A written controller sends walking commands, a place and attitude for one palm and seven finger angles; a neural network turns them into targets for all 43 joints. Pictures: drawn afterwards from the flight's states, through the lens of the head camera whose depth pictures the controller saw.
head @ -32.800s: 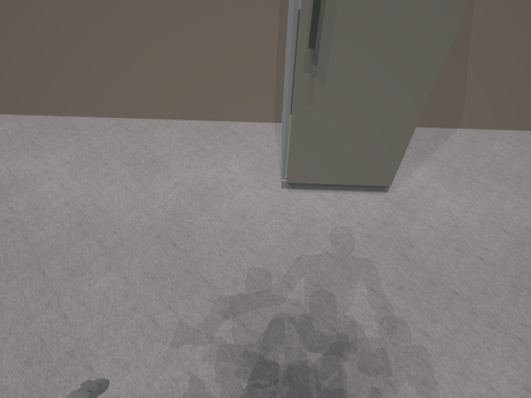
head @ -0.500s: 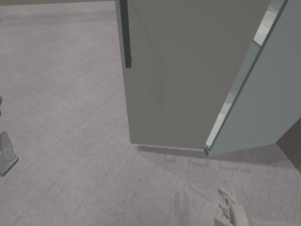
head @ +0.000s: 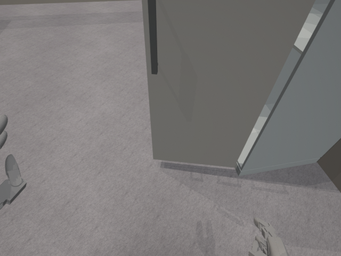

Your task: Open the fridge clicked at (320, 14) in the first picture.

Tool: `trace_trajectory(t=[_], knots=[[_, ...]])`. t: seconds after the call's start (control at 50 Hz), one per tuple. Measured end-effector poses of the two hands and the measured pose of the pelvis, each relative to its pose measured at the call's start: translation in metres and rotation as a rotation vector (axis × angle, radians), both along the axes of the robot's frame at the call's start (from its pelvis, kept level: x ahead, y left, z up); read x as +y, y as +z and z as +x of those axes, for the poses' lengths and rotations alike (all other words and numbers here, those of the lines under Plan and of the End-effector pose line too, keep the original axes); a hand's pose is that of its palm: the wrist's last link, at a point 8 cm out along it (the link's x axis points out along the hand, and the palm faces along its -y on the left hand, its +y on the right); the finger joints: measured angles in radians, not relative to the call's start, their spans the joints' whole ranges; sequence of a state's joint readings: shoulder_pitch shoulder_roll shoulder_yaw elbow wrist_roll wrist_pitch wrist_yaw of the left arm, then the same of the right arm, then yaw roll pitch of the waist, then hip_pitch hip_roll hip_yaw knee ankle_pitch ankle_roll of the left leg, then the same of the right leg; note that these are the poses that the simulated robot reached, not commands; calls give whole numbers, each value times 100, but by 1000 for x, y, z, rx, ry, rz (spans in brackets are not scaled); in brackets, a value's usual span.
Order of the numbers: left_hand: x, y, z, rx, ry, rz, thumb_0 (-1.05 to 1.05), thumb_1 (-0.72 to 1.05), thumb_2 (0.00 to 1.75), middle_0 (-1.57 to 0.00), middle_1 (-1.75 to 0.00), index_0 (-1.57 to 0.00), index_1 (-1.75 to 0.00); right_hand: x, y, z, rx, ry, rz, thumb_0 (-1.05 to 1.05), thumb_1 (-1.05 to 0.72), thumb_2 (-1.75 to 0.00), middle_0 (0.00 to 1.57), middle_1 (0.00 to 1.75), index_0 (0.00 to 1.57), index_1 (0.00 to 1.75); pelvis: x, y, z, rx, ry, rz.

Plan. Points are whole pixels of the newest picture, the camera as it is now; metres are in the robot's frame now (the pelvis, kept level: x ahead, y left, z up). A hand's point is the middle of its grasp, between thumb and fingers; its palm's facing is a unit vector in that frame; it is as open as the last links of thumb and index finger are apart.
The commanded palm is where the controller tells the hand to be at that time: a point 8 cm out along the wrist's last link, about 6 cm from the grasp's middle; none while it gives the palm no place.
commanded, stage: stop stepping back and stand still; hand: left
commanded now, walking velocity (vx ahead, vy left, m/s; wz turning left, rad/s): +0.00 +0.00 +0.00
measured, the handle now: (154, 35) +0.76 +0.11 +0.16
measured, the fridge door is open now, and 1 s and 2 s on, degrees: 73 73 73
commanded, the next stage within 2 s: let the arm hang, fingers relaxed in 0.04 s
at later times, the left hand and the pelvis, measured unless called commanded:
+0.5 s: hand out of the picture +0.04 +0.17 -0.19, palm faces -0.01 -0.99 -0.17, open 7.2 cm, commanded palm none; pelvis -0.01 -0.01 -0.01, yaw +3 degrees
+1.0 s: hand out of the picture +0.08 +0.25 -0.15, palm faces +0.02 -0.94 -0.34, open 7.4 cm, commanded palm none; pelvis +0.01 +0.00 +0.00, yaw +2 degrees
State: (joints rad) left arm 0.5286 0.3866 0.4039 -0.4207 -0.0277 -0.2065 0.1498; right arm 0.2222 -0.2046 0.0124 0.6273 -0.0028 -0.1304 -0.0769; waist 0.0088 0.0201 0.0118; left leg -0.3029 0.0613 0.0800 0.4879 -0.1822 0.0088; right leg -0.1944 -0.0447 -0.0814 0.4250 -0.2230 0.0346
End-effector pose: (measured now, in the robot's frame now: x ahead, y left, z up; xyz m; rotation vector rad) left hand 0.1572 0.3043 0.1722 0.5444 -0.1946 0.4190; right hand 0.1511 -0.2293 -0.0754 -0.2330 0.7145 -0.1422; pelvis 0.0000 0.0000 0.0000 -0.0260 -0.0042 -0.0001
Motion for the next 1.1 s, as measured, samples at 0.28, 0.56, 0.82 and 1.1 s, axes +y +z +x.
trace_trajectory(t=[0.28,0.56,0.82,1.1], knots=[[-8,-164,11,694,4,-211,1,90,90,-20,-30,-20,-30,-26,-40,-1,146,57,20,1,-90,-90,20,30,21,30,3,-12,-10,22,24,10],[-77,-331,-143,1441,144,-620,1,96,90,-21,-30,-21,-30,-46,-54,-126,642,-52,-60,1,-91,-90,20,30,20,30,-12,-11,-7,16,53,0],[-21,-300,-149,1462,294,-510,1,91,90,-20,-30,-20,-30,-35,-66,-111,620,-72,6,1,-90,-90,20,30,20,30,-6,-4,2,3,39,7],[-22,-287,-60,1304,175,-468,1,91,90,-20,-30,-20,-30,-45,-51,-49,500,-50,-25,0,-90,-90,20,30,20,30,-3,3,18,1,27,24]])
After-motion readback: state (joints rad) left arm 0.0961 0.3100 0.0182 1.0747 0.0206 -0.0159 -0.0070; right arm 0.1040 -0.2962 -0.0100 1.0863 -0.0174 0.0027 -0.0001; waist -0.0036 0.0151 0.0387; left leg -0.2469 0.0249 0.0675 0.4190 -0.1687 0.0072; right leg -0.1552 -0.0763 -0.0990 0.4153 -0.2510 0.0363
